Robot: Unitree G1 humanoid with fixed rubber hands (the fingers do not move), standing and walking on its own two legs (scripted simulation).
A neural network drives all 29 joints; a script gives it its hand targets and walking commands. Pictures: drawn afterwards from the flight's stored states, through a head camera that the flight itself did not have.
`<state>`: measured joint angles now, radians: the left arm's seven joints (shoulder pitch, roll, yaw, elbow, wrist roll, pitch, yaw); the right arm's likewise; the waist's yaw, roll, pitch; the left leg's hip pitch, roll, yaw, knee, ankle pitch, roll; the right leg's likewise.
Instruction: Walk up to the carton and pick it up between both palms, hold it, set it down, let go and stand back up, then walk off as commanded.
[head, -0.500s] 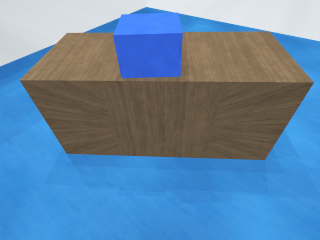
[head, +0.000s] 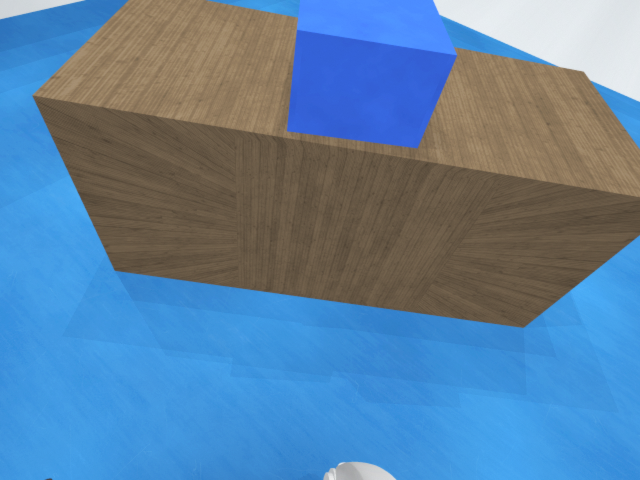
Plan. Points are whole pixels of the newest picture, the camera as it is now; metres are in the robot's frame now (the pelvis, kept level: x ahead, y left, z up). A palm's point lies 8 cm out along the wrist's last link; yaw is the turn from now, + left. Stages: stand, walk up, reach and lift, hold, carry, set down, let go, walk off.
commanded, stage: walk off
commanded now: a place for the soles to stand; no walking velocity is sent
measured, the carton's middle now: (361, 63) +0.98 -0.04 +0.03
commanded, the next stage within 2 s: none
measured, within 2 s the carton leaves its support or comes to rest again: neither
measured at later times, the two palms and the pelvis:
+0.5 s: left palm out of the picture +0.11 +0.27 -0.11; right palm (583, 423) +0.25 -0.39 -0.09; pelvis +0.08 -0.06 -0.02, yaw +2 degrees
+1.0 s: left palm out of the picture +0.11 +0.27 -0.11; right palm out of the picture +0.12 -0.38 -0.09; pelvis +0.03 -0.07 -0.01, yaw +1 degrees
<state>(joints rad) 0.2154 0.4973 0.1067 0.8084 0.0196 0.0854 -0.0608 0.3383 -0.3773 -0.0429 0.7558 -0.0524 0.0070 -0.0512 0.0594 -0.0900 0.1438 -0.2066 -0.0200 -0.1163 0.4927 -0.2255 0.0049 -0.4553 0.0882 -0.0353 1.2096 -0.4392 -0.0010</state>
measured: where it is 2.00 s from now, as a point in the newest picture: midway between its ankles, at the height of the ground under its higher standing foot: outside the picture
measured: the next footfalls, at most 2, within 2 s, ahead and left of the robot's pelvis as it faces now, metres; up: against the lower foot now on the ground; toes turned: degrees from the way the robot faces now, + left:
right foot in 0.38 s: +0.17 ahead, -0.19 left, +0.00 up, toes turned +2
left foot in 0.74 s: +0.11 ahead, +0.07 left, +0.00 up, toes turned -4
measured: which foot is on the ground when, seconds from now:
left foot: down 0.00-0.40, up 0.42-0.72, down 0.74-1.00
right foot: up 0.00-0.36, down 0.38-0.78, up 0.80-1.00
